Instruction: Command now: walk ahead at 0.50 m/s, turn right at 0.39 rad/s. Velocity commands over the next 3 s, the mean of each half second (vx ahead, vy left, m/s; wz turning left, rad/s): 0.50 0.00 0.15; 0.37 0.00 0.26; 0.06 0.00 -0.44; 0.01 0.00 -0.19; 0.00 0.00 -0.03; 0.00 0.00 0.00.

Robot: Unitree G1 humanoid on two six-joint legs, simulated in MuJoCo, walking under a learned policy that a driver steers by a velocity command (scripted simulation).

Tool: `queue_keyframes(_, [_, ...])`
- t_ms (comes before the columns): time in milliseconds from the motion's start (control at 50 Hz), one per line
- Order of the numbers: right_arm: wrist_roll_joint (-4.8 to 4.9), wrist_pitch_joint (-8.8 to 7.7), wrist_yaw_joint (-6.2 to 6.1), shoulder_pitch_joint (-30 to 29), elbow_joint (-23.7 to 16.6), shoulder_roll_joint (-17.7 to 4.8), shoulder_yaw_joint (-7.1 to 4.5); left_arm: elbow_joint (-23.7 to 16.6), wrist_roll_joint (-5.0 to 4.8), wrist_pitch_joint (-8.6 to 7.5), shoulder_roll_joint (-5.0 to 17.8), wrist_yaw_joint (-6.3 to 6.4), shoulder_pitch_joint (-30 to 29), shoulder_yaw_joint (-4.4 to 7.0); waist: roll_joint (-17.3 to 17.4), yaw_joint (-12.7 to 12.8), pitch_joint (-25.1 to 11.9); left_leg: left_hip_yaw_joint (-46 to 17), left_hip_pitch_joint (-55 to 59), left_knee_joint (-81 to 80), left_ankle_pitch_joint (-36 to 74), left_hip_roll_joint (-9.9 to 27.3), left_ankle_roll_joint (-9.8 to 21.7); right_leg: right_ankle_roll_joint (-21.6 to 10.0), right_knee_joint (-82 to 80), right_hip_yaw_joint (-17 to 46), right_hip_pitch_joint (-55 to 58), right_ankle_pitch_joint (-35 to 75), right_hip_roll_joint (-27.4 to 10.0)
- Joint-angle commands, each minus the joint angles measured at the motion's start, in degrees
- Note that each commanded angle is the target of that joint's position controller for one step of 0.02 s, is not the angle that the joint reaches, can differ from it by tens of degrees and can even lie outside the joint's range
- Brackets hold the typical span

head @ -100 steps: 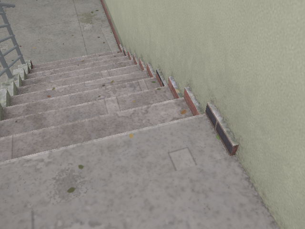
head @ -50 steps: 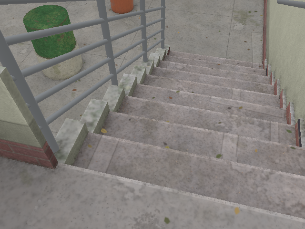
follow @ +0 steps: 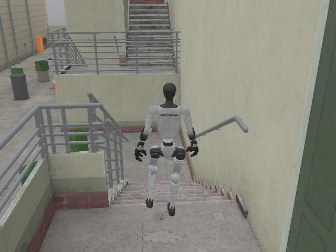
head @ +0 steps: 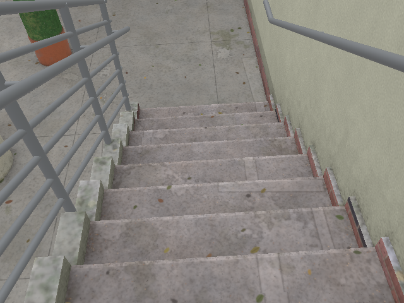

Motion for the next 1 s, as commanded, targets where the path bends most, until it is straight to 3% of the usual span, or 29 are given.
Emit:
queue_keyframes(20, [-0.25,1.99,0.64,6.5,-0.1,-2.7,-0.88,-1.7,-0.01,-1.22,6.6,0.64,4.6,1.26,-2.0,-1.8,-4.1,1.8,-2.5,-3.6,5.7,-0.1,-0.3,-8.4,-9.0,13.1,3.8,28.7,-14.5])
queue_keyframes(40, [0.02,2.04,0.94,7.3,1.2,-3.1,-1.03,-1.2,0.9,-1.51,7.4,0.54,6.5,1.29,-3.1,-1.1,-4.6,2.1,-3.4,-2.1,11.9,0.0,1.1,-7.9,-8.4,13.1,4.9,26.9,-14.8])
queue_keyframes(120, [0.39,1.21,1.49,-2.9,-1.3,-6.4,-2.74,1.0,0.37,-3.15,7.5,1.02,11.3,1.15,-4.5,1.5,1.4,-3.3,-18.9,-10.3,21.0,1.2,2.9,-5.0,-8.8,17.1,13.1,11.0,-16.3])
queue_keyframes(220, [0.58,-0.24,3.06,-3.8,0.5,-2.7,-1.71,1.7,0.19,-4.5,5.4,2.78,7.5,-0.49,-3.8,1.1,0.8,-1.3,0.4,-24.1,46.9,-5.6,4.3,-1.3,0.7,8.0,-3.7,0.9,-12.2])
queue_keyframes(340, [0.37,-0.91,2.46,-10.3,-2.0,-1.2,-0.3,5.6,3.38,-3.87,5.3,3.88,14.2,-0.78,-2.3,6.9,6.5,0.3,-6.0,-34.5,40.9,-6.5,5.9,-0.5,17.8,6.9,5.6,11.5,-13.8])
queue_keyframes(380, [0.84,-0.76,1.32,-3.2,-0.3,-0.5,0.23,6.7,2.93,-3.64,3.4,4.21,13.4,-1.53,-3.0,5.2,4.5,5.2,6.3,-42.9,43.1,-5.9,6.6,0.6,27.0,3.2,4.0,20.8,-12.9])
queue_keyframes(420, [0.41,-0.37,0.74,13.5,5.5,-3.6,-1.13,7.1,3.15,-2.88,4.6,4.56,11.8,-1.62,-3.3,-2.0,-1.8,6.4,19.5,-45.1,33.7,-6.7,9.7,0.6,46.9,3.1,5.0,36.7,-14.4])
queue_keyframes(440, [0.02,-0.28,0.92,24.6,8.7,-5.3,-2.34,6.3,2.41,-2.62,5.8,4.38,6.2,-1.02,1.7,-10.6,-4.1,3.3,31.9,-51.1,37.0,-3.9,14.6,2.5,72.9,-1.9,-4.1,23.2,-9.1])
queue_keyframes(460, [-0.06,-0.31,1.23,30.4,11.6,-10.5,-3.36,4.3,2.3,-3.72,1.9,3.32,6.2,-1.43,12.2,-10.0,-7.7,-4.3,53.2,-29.8,60.5,4.6,16.8,5.8,96.0,-6.4,-30.2,-35.0,-1.3])
queue_keyframes(480, [1.86,-0.74,1.85,31.7,10.7,-12.6,-3.29,0.6,0.63,-4.29,1.5,3.28,10.2,-2.32,9.5,-6.7,-15.6,-20.6,63.4,-22.2,69.7,13.1,25.1,8.1,97.3,0.8,-43.2,-36.3,-4.0])
queue_keyframes(500, [2.97,-0.68,1.29,26.8,7.9,-12.7,-3.65,-0.1,1.87,-4.41,5.6,3.37,8.0,-1.84,3.0,-7.4,-15.2,-28.4,59.1,-32.2,51.7,18.4,31.0,9.8,90.7,2.3,-48.4,-28.4,-6.6])
queue_keyframes(520, [3.15,-0.81,0.03,20.1,7.5,-10.8,-3.67,0.2,2.86,-4.18,6.7,3.0,5.3,-1.89,0.4,-4.8,-9.4,-32.4,49.4,-39.7,18.6,18.7,32.3,8.7,80.7,3.9,-52.2,-22.2,-9.9])
queue_keyframes(540, [3.35,-0.41,-0.42,15.5,6.3,-7.6,-2.53,0.8,4.57,-3.13,9.1,2.8,1.5,-0.72,-5.9,-2.3,-4.8,-30.8,36.7,-43.2,7.5,14.6,28.5,8.7,74.8,2.8,-45.9,-21.6,-11.2])
queue_keyframes(560, [2.23,-1.52,-0.36,13.5,6.1,-6.4,-1.54,0.6,4.84,-2.24,9.2,2.34,0.3,-0.18,-6.2,0.6,-0.4,-30.1,25.7,-41.6,10.8,12.2,26.8,9.0,58.6,5.8,-41.2,-11.1,-13.9])
queue_keyframes(580, [3.22,-2.5,-0.95,12.1,6.6,-6.0,-1.2,-0.2,3.68,-1.17,6.7,2.0,-4.1,-0.67,-5.3,2.3,5.3,-21.8,9.5,-45.3,15.0,5.2,23.6,11.4,40.4,4.0,-29.6,-2.7,-14.8])
queue_keyframes(620, [2.59,-3.1,-0.91,14.9,8.1,-8.0,-1.69,1.6,5.89,0.1,1.1,1.0,-4.0,-2.23,-0.1,0.5,0.9,-19.1,5.3,-45.0,28.8,2.0,22.6,12.0,37.6,0.2,-17.3,1.6,-12.5])
queue_keyframes(640, [1.95,-3.24,-0.76,16.7,8.5,-8.3,-1.94,4.4,4.9,0.03,1.0,0.56,2.9,-1.93,1.9,1.7,-2.9,-19.2,9.0,-41.2,36.0,2.7,22.6,10.8,41.1,0.6,-17.5,9.4,-12.7])
queue_keyframes(660, [2.22,-3.1,-0.48,15.7,7.7,-7.2,-1.91,3.8,3.43,-0.07,3.0,0.68,0.7,-1.24,0.4,1.2,-2.7,-18.8,11.0,-40.1,38.2,2.4,21.8,10.2,39.4,1.5,-19.6,10.3,-13.5])
queue_keyframes(680, [3.09,-3.28,-1.01,19.8,9.7,-4.7,-1.64,0.9,2.58,-0.8,5.9,0.58,-7.2,0.04,-1.4,-1.9,-1.6,-22.3,19.5,-36.4,26.0,0.5,21.6,10.0,32.9,5.7,-31.0,19.7,-14.2])
queue_keyframes(700, [3.04,-2.83,-1.6,21.6,9.4,-3.9,-1.25,-0.3,2.57,-1.24,6.3,0.35,-11.2,0.42,-0.2,-3.5,-0.9,-24.3,24.4,-34.4,18.6,-0.4,21.6,10.1,29.5,6.5,-36.8,20.0,-14.0])
queue_keyframes(720, [2.55,-2.67,-1.89,20.5,9.1,-2.5,-1.13,-1.2,3.26,-1.81,6.1,-0.1,-13.1,0.31,-1.6,-3.6,1.2,-22.3,19.9,-33.6,13.5,-3.1,19.8,10.5,20.9,5.3,-34.4,27.3,-12.8])
queue_keyframes(740, [2.41,-2.52,-2.09,18.3,7.9,-2.3,-0.87,-1.0,4.06,-2.01,3.1,-0.57,-12.9,-0.39,-0.8,-3.6,-0.1,-19.1,14.9,-30.6,13.3,-5.6,17.2,10.1,16.6,3.4,-26.5,34.1,-11.1])
queue_keyframes(800, [2.67,-2.34,-1.85,17.3,7.3,-1.1,-0.07,0.2,3.83,-1.85,-0.3,-1.34,-11.1,-0.87,3.2,-3.5,-1.2,-13.2,4.9,-23.8,13.4,-8.4,12.0,8.1,11.4,-0.4,-10.3,41.6,-7.4])
queue_keyframes(860, [1.49,-2.19,-2.12,20.4,8.3,-0.3,0.6,-1.8,2.79,-2.29,-0.7,-1.32,-16.3,-1.49,4.4,-8.0,3.9,-12.9,8.1,-18.0,19.1,-7.7,10.6,7.9,3.6,-1.2,-9.6,35.3,-6.5])
queue_keyframes(880, [0.45,-1.38,-2.86,20.8,9.1,-0.6,0.86,-1.8,1.48,-3.1,-0.8,-0.84,-15.9,-1.47,4.5,-8.7,4.4,-12.8,10.8,-13.1,18.3,-8.1,11.3,7.9,-2.6,0.1,-10.1,36.1,-7.7])
queue_keyframes(920, [-0.45,-0.51,-4.56,20.7,10.1,-1.3,1.23,1.7,0.5,-4.07,0.7,0.04,-7.1,-0.62,-0.2,-6.5,4.8,-13.0,16.9,-2.2,21.1,-7.4,12.1,7.4,-17.4,2.3,-7.3,41.5,-11.0])
queue_keyframes(960, [1.12,-0.9,-3.36,22.0,10.5,-2.7,1.12,8.3,2.04,-3.31,3.7,0.5,7.8,0.59,-5.3,-2.8,-2.3,-5.2,7.9,16.8,12.8,-9.1,9.7,6.4,-17.0,-1.4,15.7,51.8,-11.6])
queue_keyframes(980, [3.26,-1.22,-3.09,25.3,10.0,-1.4,0.41,10.3,2.37,-2.58,7.5,-0.29,18.0,1.44,-14.2,0.5,-12.4,2.6,-13.1,44.1,-31.1,-14.8,5.1,-2.4,6.5,9.8,42.0,84.8,-24.3])
queue_keyframes(1000, [5.08,-0.81,-3.82,26.5,8.7,-3.7,0.96,8.1,0.38,-1.89,7.2,-1.81,16.7,0.96,-12.2,0.8,-22.1,4.2,-25.2,60.0,-40.8,-12.8,4.6,-9.9,16.0,17.1,52.5,88.4,-31.3])
Next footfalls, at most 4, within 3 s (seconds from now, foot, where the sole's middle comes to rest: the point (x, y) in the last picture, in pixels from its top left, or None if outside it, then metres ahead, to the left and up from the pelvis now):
0.44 left None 0.36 0.12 -0.94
0.96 right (215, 284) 0.66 0.03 -1.10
1.62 left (171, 288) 0.64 0.21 -1.10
2.12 right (212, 295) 0.62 0.04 -1.10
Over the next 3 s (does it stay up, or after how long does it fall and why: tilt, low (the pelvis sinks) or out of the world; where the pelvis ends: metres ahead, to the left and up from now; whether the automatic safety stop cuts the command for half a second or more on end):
stays up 0.60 0.12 -0.31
